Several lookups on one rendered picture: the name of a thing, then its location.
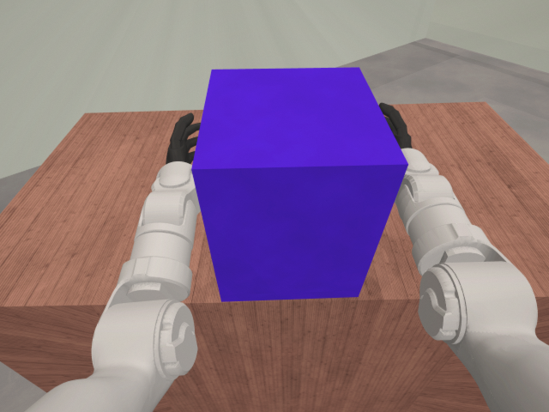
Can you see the pedestal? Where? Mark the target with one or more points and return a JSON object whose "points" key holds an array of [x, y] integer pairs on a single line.
{"points": [[66, 234]]}

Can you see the carton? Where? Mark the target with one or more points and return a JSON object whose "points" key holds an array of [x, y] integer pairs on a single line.
{"points": [[296, 172]]}

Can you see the left robot forearm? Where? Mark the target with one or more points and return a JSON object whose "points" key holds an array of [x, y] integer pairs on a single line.
{"points": [[159, 265]]}

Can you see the right robot upper arm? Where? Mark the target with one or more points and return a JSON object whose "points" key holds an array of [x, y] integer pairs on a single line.
{"points": [[485, 312]]}

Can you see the robot right hand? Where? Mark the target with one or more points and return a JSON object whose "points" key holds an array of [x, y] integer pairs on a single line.
{"points": [[397, 125]]}

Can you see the left robot upper arm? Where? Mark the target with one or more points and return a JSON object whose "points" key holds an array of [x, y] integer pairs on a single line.
{"points": [[139, 349]]}

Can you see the right robot forearm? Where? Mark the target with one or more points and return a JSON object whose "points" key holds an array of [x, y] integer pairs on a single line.
{"points": [[436, 222]]}

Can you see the robot left hand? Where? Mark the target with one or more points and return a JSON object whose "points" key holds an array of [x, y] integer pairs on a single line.
{"points": [[179, 147]]}

